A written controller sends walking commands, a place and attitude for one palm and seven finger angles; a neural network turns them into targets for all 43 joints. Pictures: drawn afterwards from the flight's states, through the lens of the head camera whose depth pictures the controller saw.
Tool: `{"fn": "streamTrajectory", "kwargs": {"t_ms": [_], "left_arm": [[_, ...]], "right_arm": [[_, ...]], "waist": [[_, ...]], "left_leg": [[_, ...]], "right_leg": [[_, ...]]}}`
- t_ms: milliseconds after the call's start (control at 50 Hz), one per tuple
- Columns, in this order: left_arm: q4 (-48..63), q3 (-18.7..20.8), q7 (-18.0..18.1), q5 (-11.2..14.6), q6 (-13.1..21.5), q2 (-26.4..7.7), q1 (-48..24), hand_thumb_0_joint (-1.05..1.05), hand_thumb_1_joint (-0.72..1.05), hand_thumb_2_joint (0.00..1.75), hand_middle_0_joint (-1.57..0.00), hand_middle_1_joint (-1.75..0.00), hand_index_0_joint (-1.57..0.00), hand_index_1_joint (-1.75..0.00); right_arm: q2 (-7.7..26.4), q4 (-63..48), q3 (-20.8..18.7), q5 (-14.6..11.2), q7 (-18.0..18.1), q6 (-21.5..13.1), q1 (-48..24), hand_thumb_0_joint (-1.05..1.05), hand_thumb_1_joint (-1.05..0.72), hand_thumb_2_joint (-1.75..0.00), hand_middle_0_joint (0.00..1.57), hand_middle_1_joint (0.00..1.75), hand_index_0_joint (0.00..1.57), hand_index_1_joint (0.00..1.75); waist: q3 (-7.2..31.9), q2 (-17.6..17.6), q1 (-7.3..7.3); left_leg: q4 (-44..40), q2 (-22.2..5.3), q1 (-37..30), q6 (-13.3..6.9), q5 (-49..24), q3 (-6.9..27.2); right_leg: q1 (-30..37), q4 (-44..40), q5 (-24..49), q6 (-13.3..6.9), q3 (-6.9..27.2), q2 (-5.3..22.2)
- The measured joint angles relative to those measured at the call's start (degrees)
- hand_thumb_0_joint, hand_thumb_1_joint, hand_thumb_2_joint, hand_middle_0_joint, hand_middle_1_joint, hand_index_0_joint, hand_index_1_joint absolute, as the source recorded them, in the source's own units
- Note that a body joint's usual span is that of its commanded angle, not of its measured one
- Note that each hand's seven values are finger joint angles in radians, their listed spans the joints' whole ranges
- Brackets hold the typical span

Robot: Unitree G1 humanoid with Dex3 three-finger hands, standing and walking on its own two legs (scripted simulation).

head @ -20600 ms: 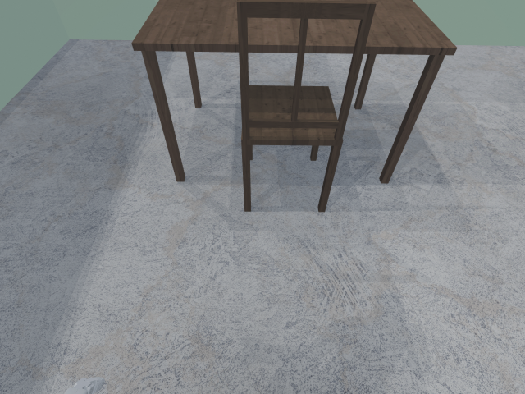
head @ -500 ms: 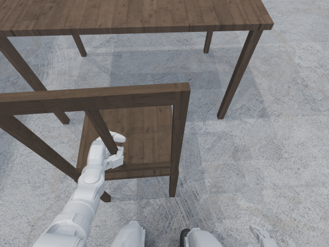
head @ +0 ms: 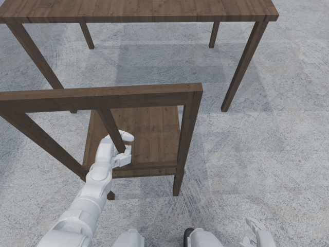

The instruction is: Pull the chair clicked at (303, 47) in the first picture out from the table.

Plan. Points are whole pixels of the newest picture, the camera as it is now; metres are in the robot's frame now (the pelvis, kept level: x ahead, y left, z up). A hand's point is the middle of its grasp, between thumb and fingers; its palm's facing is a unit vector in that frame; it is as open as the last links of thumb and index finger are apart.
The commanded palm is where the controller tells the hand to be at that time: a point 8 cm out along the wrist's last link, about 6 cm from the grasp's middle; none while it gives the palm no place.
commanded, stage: step backward, pulling the chair out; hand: left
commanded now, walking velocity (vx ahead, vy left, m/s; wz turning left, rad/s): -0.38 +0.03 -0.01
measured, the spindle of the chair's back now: (119, 143) +0.37 +0.13 -0.04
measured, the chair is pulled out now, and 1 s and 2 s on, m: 0.40 0.60 0.63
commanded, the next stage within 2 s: stop walking, hand still on the chair in 0.72 s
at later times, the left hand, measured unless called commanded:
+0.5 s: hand (122, 190) +0.25 +0.11 -0.06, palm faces -0.08 -0.98 -0.17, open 5.2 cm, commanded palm +0.23 +0.16 -0.06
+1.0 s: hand (121, 237) +0.15 +0.10 -0.06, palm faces -0.04 -0.98 -0.17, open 5.3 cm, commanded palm +0.13 +0.15 -0.04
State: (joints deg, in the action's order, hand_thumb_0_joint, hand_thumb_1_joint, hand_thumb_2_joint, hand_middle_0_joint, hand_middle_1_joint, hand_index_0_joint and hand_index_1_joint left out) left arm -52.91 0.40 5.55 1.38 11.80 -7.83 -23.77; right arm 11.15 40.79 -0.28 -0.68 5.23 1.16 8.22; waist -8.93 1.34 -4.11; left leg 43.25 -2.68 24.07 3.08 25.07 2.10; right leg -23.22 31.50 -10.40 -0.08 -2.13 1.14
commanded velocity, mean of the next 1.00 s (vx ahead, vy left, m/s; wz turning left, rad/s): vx -0.23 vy -0.02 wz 0.02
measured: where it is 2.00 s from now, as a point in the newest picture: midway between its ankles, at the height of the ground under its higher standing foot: outside the picture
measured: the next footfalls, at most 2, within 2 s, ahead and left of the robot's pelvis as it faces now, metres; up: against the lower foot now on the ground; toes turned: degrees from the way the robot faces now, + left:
right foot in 0.24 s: +0.01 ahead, -0.13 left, +0.00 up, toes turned -3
left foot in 0.50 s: -0.11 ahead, +0.13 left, +0.00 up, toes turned -3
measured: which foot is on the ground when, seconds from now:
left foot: down 0.00-0.32, up 0.34-0.48, down 0.50-1.00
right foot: down 0.00-0.10, up 0.12-0.22, down 0.24-0.54, up 0.56-0.72, down 0.74-1.00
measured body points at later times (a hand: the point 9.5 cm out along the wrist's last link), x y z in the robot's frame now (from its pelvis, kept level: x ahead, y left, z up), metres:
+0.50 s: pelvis -0.09 +0.01 +0.00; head -0.02 +0.01 +0.44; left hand +0.25 +0.16 -0.05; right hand +0.01 -0.27 -0.12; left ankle -0.09 +0.15 -0.73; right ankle -0.03 -0.13 -0.73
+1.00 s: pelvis -0.19 -0.01 +0.00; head -0.13 -0.02 +0.44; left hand +0.15 +0.16 -0.04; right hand -0.10 -0.28 -0.12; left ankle -0.15 +0.13 -0.73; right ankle -0.16 -0.14 -0.73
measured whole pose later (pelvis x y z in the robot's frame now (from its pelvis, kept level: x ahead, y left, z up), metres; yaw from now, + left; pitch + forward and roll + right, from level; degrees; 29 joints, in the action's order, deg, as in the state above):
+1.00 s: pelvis -0.19 -0.01 +0.00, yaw -3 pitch -1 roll +0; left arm -48.0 1.6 5.7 2.5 7.4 -8.7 -18.4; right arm 14.8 40.6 -0.7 -1.8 6.1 2.4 11.6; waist -8.7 1.1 -3.7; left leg 34.4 -2.2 17.7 1.7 14.6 1.7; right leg -17.4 34.3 -15.6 1.0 -2.7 2.3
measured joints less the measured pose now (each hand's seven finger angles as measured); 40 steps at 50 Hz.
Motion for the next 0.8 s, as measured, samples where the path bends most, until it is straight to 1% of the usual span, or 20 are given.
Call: {"fn": "streamTrajectory", "kwargs": {"t_ms": [40,80,100,140,200,260,320,360,400,440,480,500,520,560,600,640,720,740,760,800], "left_arm": [[0.9,-0.2,0.2,-0.3,-0.8,0.4,0.2,0.04,0.69,0.8,-0.29,-1.21,-0.49,-1.45],[2.8,-1.2,0.3,-0.4,-1.5,0.4,0.8,0.04,0.69,0.79,-0.29,-1.22,-0.49,-1.45],[3.7,-1.8,0.4,-0.4,-1.5,0.1,1.2,0.03,0.7,0.78,-0.28,-1.22,-0.49,-1.45],[5.6,-2.7,0.2,-0.4,-1.6,-0.7,2.6,0.03,0.71,0.78,-0.26,-1.22,-0.49,-1.45],[6.7,-3.2,-0.2,-0.1,-1.2,-1.0,4.0,0.03,0.71,0.78,-0.25,-1.23,-0.49,-1.45],[6.5,-2.9,-0.8,-0.2,0.0,-1.6,4.3,0.03,0.7,0.78,-0.27,-1.23,-0.49,-1.45],[4.8,-1.4,-0.8,0.3,1.2,-1.8,3.3,0.03,0.7,0.79,-0.29,-1.21,-0.49,-1.45],[3.7,-0.5,-0.6,0.4,1.5,-1.8,3.1,0.03,0.69,0.79,-0.29,-1.2,-0.5,-1.45],[2.8,0.1,-0.3,0.1,1.4,-1.3,2.9,0.03,0.69,0.79,-0.29,-1.19,-0.5,-1.45],[2.6,0.3,-0.1,-0.2,0.7,-0.7,2.8,0.04,0.69,0.79,-0.29,-1.19,-0.5,-1.45],[3.0,-0.3,0.0,-0.4,-0.2,-0.2,2.7,0.04,0.7,0.78,-0.28,-1.2,-0.5,-1.45],[3.5,-0.9,0.0,-0.5,-0.6,0.0,2.8,0.03,0.7,0.78,-0.27,-1.2,-0.5,-1.45],[4.0,-1.6,0.0,-0.4,-1.0,-0.3,2.5,0.03,0.71,0.78,-0.27,-1.21,-0.5,-1.45],[5.1,-2.5,0.1,-0.2,-1.7,-0.9,2.7,0.03,0.71,0.78,-0.25,-1.22,-0.5,-1.45],[5.7,-2.8,-0.2,0.0,-1.9,-1.2,3.3,0.03,0.72,0.78,-0.24,-1.22,-0.49,-1.45],[5.9,-2.8,-0.5,0.3,-1.7,-1.2,3.9,0.04,0.72,0.78,-0.23,-1.21,-0.49,-1.45],[5.4,-2.0,-1.4,0.6,-0.5,-2.1,4.3,0.04,0.71,0.78,-0.25,-1.21,-0.49,-1.45],[5.0,-1.5,-1.6,0.8,-0.2,-2.3,4.0,0.03,0.7,0.79,-0.26,-1.2,-0.49,-1.45],[4.4,-0.6,-1.7,1.1,0.2,-2.4,3.6,0.04,0.7,0.79,-0.27,-1.19,-0.49,-1.45],[3.2,1.1,-1.8,1.4,0.4,-2.3,3.0,0.04,0.7,0.79,-0.28,-1.17,-0.49,-1.45]], "right_arm": [[1.2,0.1,0.1,0.0,0.5,0.2,0.0,0.01,-0.91,-0.9,0.21,0.3,0.2,0.3],[2.3,-0.2,-0.1,0.1,1.0,0.5,0.4,0.01,-0.91,-0.9,0.21,0.3,0.2,0.3],[2.3,-0.3,-0.5,0.1,1.1,0.8,0.5,0.01,-0.91,-0.9,0.21,0.3,0.2,0.3],[2.0,-1.1,-0.8,0.5,1.1,1.3,1.3,0.01,-0.91,-0.9,0.21,0.3,0.2,0.3],[1.5,-1.6,-1.2,0.8,0.5,0.9,2.7,0.01,-0.91,-0.9,0.2,0.3,0.2,0.3],[0.6,-0.5,-0.9,0.9,-0.5,0.0,3.0,0.01,-0.91,-0.9,0.2,0.3,0.2,0.3],[0.2,0.4,-0.7,0.5,-0.9,-0.2,1.7,0.01,-0.91,-0.9,0.21,0.3,0.2,0.3],[0.4,0.7,-0.7,0.1,-0.5,-0.1,1.3,0.01,-0.91,-0.9,0.21,0.3,0.2,0.3],[1.2,1.0,-0.8,0.0,0.1,-0.1,1.0,0.01,-0.91,-0.9,0.21,0.3,0.2,0.3],[2.4,1.1,-0.7,0.0,0.6,-0.1,0.9,0.01,-0.91,-0.9,0.21,0.3,0.2,0.3],[3.6,0.9,-0.7,0.0,1.1,0.0,1.2,0.01,-0.91,-0.9,0.21,0.3,0.2,0.3],[4.1,0.6,-0.9,-0.1,1.3,0.0,1.5,0.01,-0.91,-0.9,0.21,0.3,0.2,0.3],[3.9,0.6,-1.1,-0.1,1.5,0.2,1.3,0.01,-0.91,-0.9,0.21,0.3,0.2,0.3],[3.3,-0.6,-1.2,0.2,1.3,0.9,1.6,0.01,-0.91,-0.9,0.2,0.3,0.2,0.3],[2.6,-1.6,-1.3,0.7,0.6,1.0,2.2,0.01,-0.91,-0.9,0.2,0.3,0.2,0.3],[1.7,-1.9,-1.3,0.9,-0.3,0.6,2.5,0.01,-0.91,-0.9,0.2,0.3,0.2,0.3],[-0.4,-1.3,-0.4,0.9,-1.9,-0.1,2.8,0.01,-0.91,-0.9,0.2,0.3,0.2,0.3],[-0.7,-1.1,-0.1,0.8,-2.2,-0.2,2.5,0.01,-0.91,-0.9,0.2,0.3,0.2,0.3],[-0.8,-0.8,0.1,0.8,-2.4,-0.1,1.8,0.01,-0.91,-0.9,0.21,0.3,0.2,0.3],[-0.9,-0.5,0.4,0.2,-2.5,0.5,1.0,0.01,-0.91,-0.9,0.21,0.3,0.2,0.3]], "waist": [[0.3,-0.1,-0.65],[0.4,-0.2,-1.05],[0.0,-1.1,-0.62],[0.1,-2.2,0.26],[0.5,-1.2,1.11],[0.2,-0.5,2.67],[-1.4,1.2,2.35],[-1.1,0.9,1.55],[-0.4,0.4,0.69],[0.3,0.0,-0.07],[1.0,-0.1,-0.62],[1.4,0.1,-0.84],[1.0,-1.0,-0.77],[0.6,-2.9,0.33],[0.9,-2.5,0.95],[0.9,-1.3,1.68],[0.8,-0.4,3.77],[0.6,-0.1,4.21],[-0.1,1.0,4.28],[-1.3,2.9,3.5]], "left_leg": [[-3.5,0.5,-1.3,-0.3,-1.5,-0.2],[-8.5,0.2,-2.6,-1.3,-11.3,-0.8],[-8.3,0.5,-2.7,-1.5,-12.1,-1.5],[-8.2,0.4,-2.6,-1.7,-10.8,-2.6],[-7.7,-1.0,-1.3,-1.4,-10.4,-2.0],[-6.9,-2.7,-0.4,-0.5,-10.8,-1.8],[-7.5,-4.5,0.0,0.3,-12.4,-1.0],[-4.1,-3.2,1.0,-0.1,-8.6,-0.5],[1.2,-0.6,1.8,-0.4,-2.4,0.5],[1.3,1.1,0.5,-0.5,-0.4,0.7],[-4.2,1.2,-2.8,-0.7,-3.0,0.1],[-7.9,0.7,-4.6,-1.2,-7.2,-0.2],[-9.1,1.3,-5.0,-1.6,-9.2,-0.7],[-9.8,1.8,-5.2,-2.2,-9.6,-2.0],[-9.9,1.0,-4.4,-2.3,-9.6,-2.1],[-10.0,-0.6,-3.7,-2.1,-10.1,-1.8],[-9.8,-2.8,-2.5,-0.8,-11.3,-2.4],[-9.4,-3.3,-2.0,-0.4,-11.4,-2.6],[-8.9,-4.4,-1.7,0.0,-11.6,-2.3],[-8.8,-5.9,-1.2,0.5,-12.5,-1.2]], "right_leg": [[-0.9,0.3,0.6,0.6,0.1,0.7],[-1.7,1.2,0.7,1.3,0.0,1.1],[-1.9,1.3,1.0,1.6,0.6,1.4],[-2.6,3.6,-2.4,1.2,1.3,1.5],[-0.7,6.5,-8.4,0.4,0.5,0.1],[3.9,1.6,-4.3,0.2,0.3,-1.1],[4.3,-0.5,-2.6,-0.1,-0.4,-3.0],[3.3,-0.1,-2.2,-0.3,-0.3,-2.5],[2.0,0.2,-1.7,-0.2,0.1,-1.2],[1.0,0.1,-0.9,0.3,0.4,0.0],[0.1,0.2,-0.2,1.0,0.2,0.7],[-0.4,0.5,-0.1,1.4,-0.1,0.9],[-0.6,0.7,0.1,1.7,0.2,1.6],[-1.2,2.1,0.0,1.5,1.1,2.2],[-1.7,7.3,-7.8,0.8,1.0,1.2],[0.2,8.3,-11.1,0.3,0.5,-0.1],[6.8,1.1,-9.2,0.0,0.7,-0.4],[8.0,-1.4,-7.1,0.5,0.6,-0.3],[8.5,-2.9,-4.9,1.2,0.2,-1.2],[8.7,-3.9,-3.3,1.0,-0.6,-2.9]]}}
